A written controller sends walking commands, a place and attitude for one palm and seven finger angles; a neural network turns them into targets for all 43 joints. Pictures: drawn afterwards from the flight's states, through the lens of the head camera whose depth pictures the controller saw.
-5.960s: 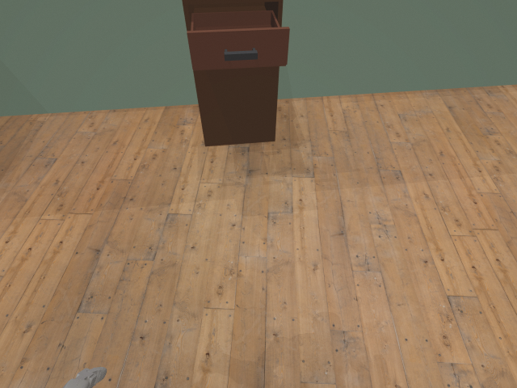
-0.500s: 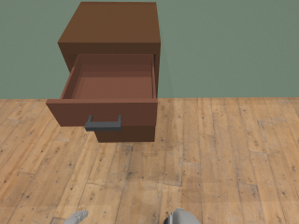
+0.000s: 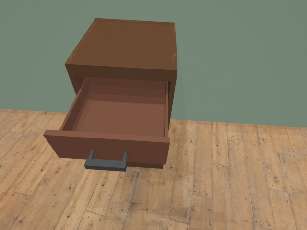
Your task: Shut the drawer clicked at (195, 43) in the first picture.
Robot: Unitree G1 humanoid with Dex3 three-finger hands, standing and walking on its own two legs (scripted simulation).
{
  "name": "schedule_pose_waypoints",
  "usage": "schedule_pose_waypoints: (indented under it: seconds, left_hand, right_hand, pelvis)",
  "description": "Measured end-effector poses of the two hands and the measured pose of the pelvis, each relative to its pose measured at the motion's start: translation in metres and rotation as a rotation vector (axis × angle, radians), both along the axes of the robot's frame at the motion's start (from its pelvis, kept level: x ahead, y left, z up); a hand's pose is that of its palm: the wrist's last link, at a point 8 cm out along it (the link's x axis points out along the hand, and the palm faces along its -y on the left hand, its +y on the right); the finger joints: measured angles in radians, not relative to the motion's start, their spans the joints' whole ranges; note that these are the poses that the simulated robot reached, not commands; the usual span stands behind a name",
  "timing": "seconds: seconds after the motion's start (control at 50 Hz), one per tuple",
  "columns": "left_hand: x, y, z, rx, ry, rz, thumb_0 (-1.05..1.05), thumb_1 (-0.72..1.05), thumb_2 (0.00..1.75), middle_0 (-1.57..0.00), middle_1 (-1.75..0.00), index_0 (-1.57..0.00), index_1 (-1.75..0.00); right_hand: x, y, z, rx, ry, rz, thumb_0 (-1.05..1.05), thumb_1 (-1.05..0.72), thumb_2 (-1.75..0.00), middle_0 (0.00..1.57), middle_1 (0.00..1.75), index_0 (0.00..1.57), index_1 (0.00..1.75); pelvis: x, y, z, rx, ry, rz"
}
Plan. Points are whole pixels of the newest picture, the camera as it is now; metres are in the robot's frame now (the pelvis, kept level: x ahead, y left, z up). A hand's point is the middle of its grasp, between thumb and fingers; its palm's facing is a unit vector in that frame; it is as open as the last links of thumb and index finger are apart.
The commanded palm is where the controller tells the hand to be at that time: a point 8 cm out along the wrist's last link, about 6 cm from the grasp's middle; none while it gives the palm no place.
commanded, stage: come to a stop and stand still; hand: left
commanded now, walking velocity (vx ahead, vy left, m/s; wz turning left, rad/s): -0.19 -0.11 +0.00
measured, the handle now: (107, 158) +0.33 +0.18 -0.06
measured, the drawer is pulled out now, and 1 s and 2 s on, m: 0.29 0.29 0.29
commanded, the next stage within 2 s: look again from close up in 0.82 s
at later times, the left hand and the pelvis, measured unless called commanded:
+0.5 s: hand out of the picture -0.01 +0.16 -0.16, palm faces +0.00 -0.96 -0.28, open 7.4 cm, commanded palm none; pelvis -0.02 -0.04 +0.00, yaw -2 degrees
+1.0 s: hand out of the picture -0.04 +0.12 -0.17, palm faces -0.01 -0.98 -0.18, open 7.4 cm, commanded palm none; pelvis -0.03 -0.04 +0.01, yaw -3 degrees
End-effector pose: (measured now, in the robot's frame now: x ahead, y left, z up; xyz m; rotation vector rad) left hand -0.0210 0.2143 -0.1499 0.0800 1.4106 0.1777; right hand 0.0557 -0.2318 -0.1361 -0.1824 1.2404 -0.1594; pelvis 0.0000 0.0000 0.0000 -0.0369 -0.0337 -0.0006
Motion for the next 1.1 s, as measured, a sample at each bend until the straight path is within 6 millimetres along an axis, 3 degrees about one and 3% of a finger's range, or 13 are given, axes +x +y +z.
schedule_pose_waypoints:
  seconds: [0.16, 0.28, 0.38, 0.54, 0.6, 0.72, 0.84, 0.94, 1.1]
  left_hand:
    - [0.003, 0.003, -0.002, -0.026, 0.040, -0.012, 0.01, 0.91, 0.90, -0.20, -0.30, -0.20, -0.30]
    - [0.006, 0.015, 0.009, 0.054, 0.047, -0.048, 0.01, 0.91, 0.90, -0.20, -0.30, -0.20, -0.30]
    - [0.005, 0.012, 0.020, 0.134, 0.005, -0.064, 0.00, 0.91, 0.90, -0.20, -0.30, -0.20, -0.30]
    - [0.011, -0.023, 0.023, 0.106, -0.052, -0.085, 0.01, 0.91, 0.90, -0.20, -0.30, -0.20, -0.30]
    - [0.015, -0.038, 0.018, 0.080, -0.072, -0.081, 0.01, 0.92, 0.90, -0.20, -0.30, -0.20, -0.30]
    - [0.006, -0.047, 0.015, 0.055, -0.052, -0.066, 0.01, 0.94, 0.90, -0.20, -0.30, -0.20, -0.30]
    - [-0.008, -0.052, 0.013, 0.028, 0.003, -0.051, 0.01, 0.92, 0.90, -0.20, -0.30, -0.20, -0.30]
    - [-0.015, -0.051, 0.012, 0.015, 0.029, -0.045, 0.01, 0.92, 0.90, -0.20, -0.30, -0.20, -0.30]
    - [-0.016, -0.022, 0.004, 0.005, -0.002, -0.098, 0.01, 0.91, 0.90, -0.20, -0.30, -0.20, -0.30]
  right_hand:
    - [0.020, 0.023, 0.007, 0.008, -0.017, 0.008, 0.00, -0.93, -0.90, 0.20, 0.30, 0.20, 0.30]
    - [0.009, 0.013, -0.006, 0.040, -0.017, -0.028, 0.00, -0.92, -0.90, 0.20, 0.30, 0.20, 0.30]
    - [-0.014, -0.011, -0.021, 0.077, 0.007, -0.059, 0.00, -0.92, -0.90, 0.20, 0.30, 0.20, 0.30]
    - [-0.065, -0.040, -0.019, 0.073, 0.088, -0.089, 0.00, -0.92, -0.90, 0.20, 0.30, 0.20, 0.30]
    - [-0.087, -0.043, -0.017, 0.064, 0.144, -0.085, 0.00, -0.91, -0.90, 0.20, 0.30, 0.19, 0.30]
    - [-0.127, -0.042, -0.011, 0.064, 0.248, -0.093, 0.01, -0.91, -0.90, 0.20, 0.30, 0.19, 0.30]
    - [-0.149, -0.033, -0.007, 0.068, 0.312, -0.111, 0.01, -0.91, -0.90, 0.20, 0.30, 0.19, 0.30]
    - [-0.147, -0.019, -0.006, 0.077, 0.316, -0.113, 0.01, -0.91, -0.90, 0.20, 0.30, 0.19, 0.30]
    - [-0.100, 0.009, -0.010, 0.059, 0.110, -0.113, 0.01, -0.92, -0.90, 0.20, 0.30, 0.19, 0.30]
  pelvis:
    - [0.002, 0.009, 0.004, 0.049, 0.003, -0.027]
    - [-0.011, 0.000, 0.001, 0.071, 0.019, -0.042]
    - [-0.020, -0.020, -0.004, 0.071, 0.012, -0.045]
    - [-0.024, -0.044, 0.002, 0.053, 0.001, -0.031]
    - [-0.027, -0.050, 0.003, 0.050, -0.008, -0.017]
    - [-0.031, -0.057, 0.005, 0.039, -0.013, -0.018]
    - [-0.028, -0.054, 0.007, 0.032, -0.004, -0.019]
    - [-0.022, -0.046, 0.007, 0.031, 0.006, -0.025]
    - [-0.029, -0.011, 0.000, 0.005, -0.016, -0.037]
